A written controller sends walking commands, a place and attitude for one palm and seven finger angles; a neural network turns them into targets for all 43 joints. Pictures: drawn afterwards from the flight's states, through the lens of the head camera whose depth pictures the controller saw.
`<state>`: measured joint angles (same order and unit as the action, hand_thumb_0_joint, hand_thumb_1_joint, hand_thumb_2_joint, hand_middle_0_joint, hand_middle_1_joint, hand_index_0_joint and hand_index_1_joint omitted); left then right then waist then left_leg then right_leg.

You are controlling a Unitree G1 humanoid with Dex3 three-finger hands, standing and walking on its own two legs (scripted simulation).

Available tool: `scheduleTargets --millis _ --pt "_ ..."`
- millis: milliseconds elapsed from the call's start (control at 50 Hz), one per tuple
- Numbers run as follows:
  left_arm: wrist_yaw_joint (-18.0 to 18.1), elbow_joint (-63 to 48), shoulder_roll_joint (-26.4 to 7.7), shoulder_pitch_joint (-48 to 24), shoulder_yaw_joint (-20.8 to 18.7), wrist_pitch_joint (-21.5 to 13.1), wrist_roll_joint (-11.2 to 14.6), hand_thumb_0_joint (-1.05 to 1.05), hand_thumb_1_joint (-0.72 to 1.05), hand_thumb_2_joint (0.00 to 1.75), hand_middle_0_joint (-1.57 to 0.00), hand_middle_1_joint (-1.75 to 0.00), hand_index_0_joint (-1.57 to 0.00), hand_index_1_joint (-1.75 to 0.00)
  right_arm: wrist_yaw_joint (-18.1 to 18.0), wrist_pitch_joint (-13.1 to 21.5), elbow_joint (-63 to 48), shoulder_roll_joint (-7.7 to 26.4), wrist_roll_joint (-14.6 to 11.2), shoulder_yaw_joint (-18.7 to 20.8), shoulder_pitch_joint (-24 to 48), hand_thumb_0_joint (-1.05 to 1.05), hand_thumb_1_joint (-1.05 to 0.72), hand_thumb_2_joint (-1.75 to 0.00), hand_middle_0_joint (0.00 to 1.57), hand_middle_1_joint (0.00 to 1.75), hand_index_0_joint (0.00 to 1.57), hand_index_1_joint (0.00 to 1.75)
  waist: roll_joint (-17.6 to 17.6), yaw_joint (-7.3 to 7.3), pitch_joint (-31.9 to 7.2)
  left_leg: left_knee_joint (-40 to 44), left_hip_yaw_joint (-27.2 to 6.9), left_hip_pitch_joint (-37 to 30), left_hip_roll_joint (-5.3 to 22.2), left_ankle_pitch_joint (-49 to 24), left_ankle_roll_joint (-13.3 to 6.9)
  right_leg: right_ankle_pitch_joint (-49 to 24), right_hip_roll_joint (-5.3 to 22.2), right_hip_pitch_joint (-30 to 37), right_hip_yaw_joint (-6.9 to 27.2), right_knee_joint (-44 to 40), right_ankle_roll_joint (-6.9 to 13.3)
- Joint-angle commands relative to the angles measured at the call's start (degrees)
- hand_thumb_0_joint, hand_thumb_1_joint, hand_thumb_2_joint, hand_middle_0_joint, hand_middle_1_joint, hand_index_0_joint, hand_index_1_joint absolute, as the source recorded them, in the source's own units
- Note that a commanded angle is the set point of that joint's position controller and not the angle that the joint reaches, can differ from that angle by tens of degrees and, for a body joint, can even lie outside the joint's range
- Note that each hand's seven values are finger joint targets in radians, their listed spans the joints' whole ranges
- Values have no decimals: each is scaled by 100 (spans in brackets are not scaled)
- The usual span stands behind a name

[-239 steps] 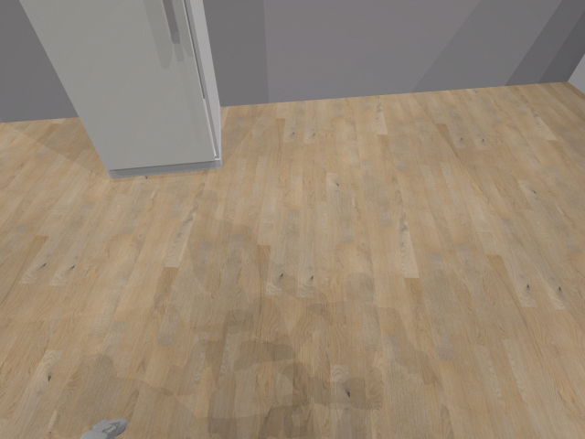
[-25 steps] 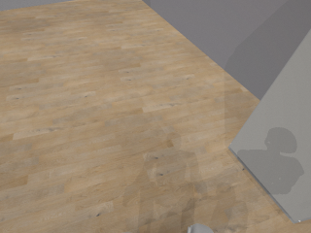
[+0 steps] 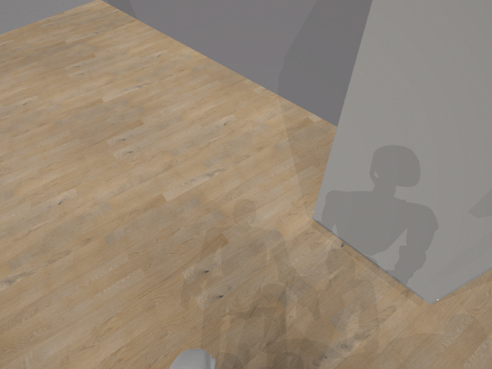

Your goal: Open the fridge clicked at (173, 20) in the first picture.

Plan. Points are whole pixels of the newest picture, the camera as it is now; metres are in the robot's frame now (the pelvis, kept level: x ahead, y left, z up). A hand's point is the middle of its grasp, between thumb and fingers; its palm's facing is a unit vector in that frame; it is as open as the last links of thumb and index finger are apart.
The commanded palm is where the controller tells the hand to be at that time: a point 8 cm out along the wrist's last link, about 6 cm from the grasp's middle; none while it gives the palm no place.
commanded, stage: turn to face it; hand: right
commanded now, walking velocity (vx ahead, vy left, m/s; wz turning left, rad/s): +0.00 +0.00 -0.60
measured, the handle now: out of the picture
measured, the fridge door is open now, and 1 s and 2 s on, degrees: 0 0 0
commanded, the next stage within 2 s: take the last steps up to it in 1.12 s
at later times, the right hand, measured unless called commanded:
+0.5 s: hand out of the picture +0.03 -0.14 -0.14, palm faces +0.32 +0.91 -0.28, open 7.4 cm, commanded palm none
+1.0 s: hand out of the picture -0.10 -0.18 -0.16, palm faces +0.59 +0.76 -0.27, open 7.4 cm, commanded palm none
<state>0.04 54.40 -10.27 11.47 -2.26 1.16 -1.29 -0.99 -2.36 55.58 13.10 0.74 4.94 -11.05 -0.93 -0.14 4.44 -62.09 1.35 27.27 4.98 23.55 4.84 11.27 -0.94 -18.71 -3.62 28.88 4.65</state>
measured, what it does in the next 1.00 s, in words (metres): steps on the spot, turning right: left foot, then right foot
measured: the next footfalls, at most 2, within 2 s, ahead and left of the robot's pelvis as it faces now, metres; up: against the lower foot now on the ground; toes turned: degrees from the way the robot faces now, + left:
left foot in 0.30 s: +0.06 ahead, +0.18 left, +0.00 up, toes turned -10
right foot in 0.72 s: -0.04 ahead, -0.07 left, +0.00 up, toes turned -34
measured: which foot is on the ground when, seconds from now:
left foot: up 0.00-0.28, down 0.30-0.72, up 0.74-1.00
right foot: down 0.00-0.30, up 0.32-0.70, down 0.72-1.00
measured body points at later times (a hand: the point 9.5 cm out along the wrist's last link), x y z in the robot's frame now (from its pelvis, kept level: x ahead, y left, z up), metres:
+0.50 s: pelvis +0.00 +0.07 +0.00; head +0.03 +0.10 +0.45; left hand +0.15 +0.32 -0.15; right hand +0.02 -0.19 -0.12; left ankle +0.02 +0.18 -0.74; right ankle -0.04 -0.06 -0.65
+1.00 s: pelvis -0.03 +0.04 +0.00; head +0.00 +0.01 +0.45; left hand +0.20 +0.19 -0.13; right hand -0.13 -0.22 -0.14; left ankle +0.05 +0.17 -0.68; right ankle -0.07 -0.05 -0.74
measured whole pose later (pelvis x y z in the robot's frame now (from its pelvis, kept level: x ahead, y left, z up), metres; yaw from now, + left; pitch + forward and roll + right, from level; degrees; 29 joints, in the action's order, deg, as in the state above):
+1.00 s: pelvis -0.03 +0.04 +0.00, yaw -34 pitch +0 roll +0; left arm -0.4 52.0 -12.1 7.6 -2.0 2.2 -1.3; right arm -0.7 -3.5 53.2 15.0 0.6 3.9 -11.5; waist -0.8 0.9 5.0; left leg -54.4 2.6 24.6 4.9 25.2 5.2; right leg 13.4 -0.9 -14.1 -0.5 27.8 2.0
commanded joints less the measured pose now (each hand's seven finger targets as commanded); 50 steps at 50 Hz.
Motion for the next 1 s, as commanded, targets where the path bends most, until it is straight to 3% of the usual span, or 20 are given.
scheduleTargets --millis 0,100,160,200,240,260,280,300,340,380,440,560,600,660,680,700,720,740,800,980 --pt "64 -335 -1198 332 -357 -108 14 0 90 90 -20 -30 -20 -30 -24 104 -533 375 20 70 121 0 -90 -90 20 30 20 30 706 -161 -906 269 -113 321 -11 -107 74 -1556 1440 1133 1865 -1073 515" --pt "37 -358 -1348 365 -460 -33 -9 0 90 90 -20 -30 -20 -30 -42 96 -762 419 -6 36 437 0 -90 -90 20 30 20 30 886 -263 -838 992 -159 132 -170 158 71 -1369 1375 1070 2325 -956 584" --pt "19 -430 -1406 226 -505 19 -26 0 90 90 -20 -30 -20 -30 -59 101 -827 399 -35 19 315 0 -90 -90 20 30 20 30 1040 -198 -894 1630 -141 -402 -338 151 -13 -1300 1255 783 2523 -871 533" --pt "-1 -523 -1433 32 -534 50 -15 0 90 90 -20 -30 -20 -30 -75 128 -829 476 -52 9 56 0 -90 -90 20 30 20 30 1181 -74 -917 2344 -104 -954 -448 -39 -66 -1406 1132 479 2582 -687 443" --pt "-24 -639 -1313 -143 -527 80 30 0 90 90 -20 -30 -20 -30 -100 185 -755 618 -53 55 -409 0 -90 -90 20 30 20 30 874 173 -969 3795 -118 -2120 -326 -905 -151 -715 784 -310 2433 -289 84" --pt "-62 -713 -951 -56 -490 94 85 0 90 90 -20 -30 -20 -30 -140 240 -786 1058 34 139 -571 0 -90 -90 20 30 20 30 -347 246 -977 4727 -1211 -2889 807 -383 -497 559 209 -1357 1799 750 -348" --pt "-60 -881 -718 -56 -445 82 54 0 90 90 -20 -30 -20 -30 -139 234 -915 1486 91 172 -358 0 -90 -90 20 30 20 30 -1648 214 -685 5060 -2579 -2527 2284 -469 -1167 2051 -468 -2080 672 2221 -765" --pt "-56 -865 -1074 -107 -513 138 -26 0 90 90 -20 -30 -20 -30 -167 219 -1024 1381 32 161 -143 0 -90 -90 20 30 20 30 -1140 155 -638 5035 -2336 -1668 2435 -439 -1379 2061 -87 -1708 918 3204 -687" --pt "-133 -665 -978 -85 -498 231 -40 0 90 90 -20 -30 -20 -30 -136 239 -1105 994 32 46 481 0 -90 -90 20 30 20 30 -877 -162 -18 4829 -1357 -976 1644 -807 -1165 1354 158 -1604 760 4107 -723" --pt "-175 -555 -883 119 -438 226 -24 0 90 90 -20 -30 -20 -30 -118 298 -1098 766 44 -32 509 0 -90 -90 20 30 20 30 -832 -252 -134 4397 -424 -1434 1278 -2067 -1070 964 233 -1617 514 4213 -859" --pt "-185 -624 -824 -209 -382 245 8 0 90 90 -20 -30 -20 -30 -123 304 -925 877 60 -12 4 0 -90 -90 20 30 20 30 -889 -20 -277 4168 -95 -1925 1348 -3039 -1116 1139 279 -1460 277 3598 -967" --pt "-201 -767 -764 -794 -251 194 50 0 90 90 -20 -30 -20 -30 -89 233 -731 1194 95 64 -511 0 -90 -90 20 30 20 30 -1184 295 -469 3838 180 -2332 1540 -3748 -1154 1445 264 -861 -158 1981 -900" --pt "-191 -780 -768 -779 -231 156 74 0 90 90 -20 -30 -20 -30 -81 208 -664 1252 100 91 -526 0 -90 -90 20 30 20 30 -1356 320 -576 3650 247 -2400 1599 -3936 -1118 1494 214 -517 -270 1427 -809" --pt "-159 -655 -980 -211 -269 67 44 0 90 90 -20 -30 -20 -30 -54 165 -647 1252 34 134 -403 0 -90 -90 20 30 20 30 -984 -24 -887 2745 727 -2013 1446 -3615 -659 264 217 696 -350 -256 -658" --pt "-143 -580 -1457 137 -377 -5 11 0 90 90 -20 -30 -20 -30 -23 149 -734 1077 -10 107 -466 0 -90 -90 20 30 20 30 117 -229 -1244 1661 949 -967 1123 -2596 -314 -1076 937 1963 499 -688 -344" --pt "-119 -551 -2105 536 -531 -12 11 0 90 90 -20 -30 -20 -30 27 146 -1001 648 -22 -36 -208 0 -90 -90 20 30 20 30 1880 -467 -1250 418 959 634 361 1194 83 -3509 2460 2623 2332 -672 431" --pt "-62 -360 -2076 822 -518 7 47 0 90 90 -20 -30 -20 -30 -37 66 -1082 688 32 -69 123 0 -90 -90 20 30 20 30 1444 -579 -1272 -115 294 737 331 1522 15 -3875 2640 2305 2288 -628 817" --pt "13 -363 -1935 664 -487 -13 32 0 90 90 -20 -30 -20 -30 -66 56 -1006 634 4 -43 284 0 -90 -90 20 30 20 30 1544 -519 -1116 -377 83 793 320 1242 6 -3699 2357 2049 2124 -595 801" --pt "51 -584 -1416 -274 -297 -41 14 0 90 90 -20 -30 -20 -30 23 63 -694 680 2 -2 -28 0 -90 -90 20 30 20 30 1008 -77 -665 -343 33 359 256 241 23 -2843 1598 1238 1269 -733 442" --pt "40 -503 -1358 -154 -311 13 -17 0 90 90 -20 -30 -20 -30 -12 36 -677 459 -10 -83 -9 0 -90 -90 20 30 20 30 965 -137 -566 1328 89 -362 -116 201 -35 -1653 1469 970 1716 -956 559"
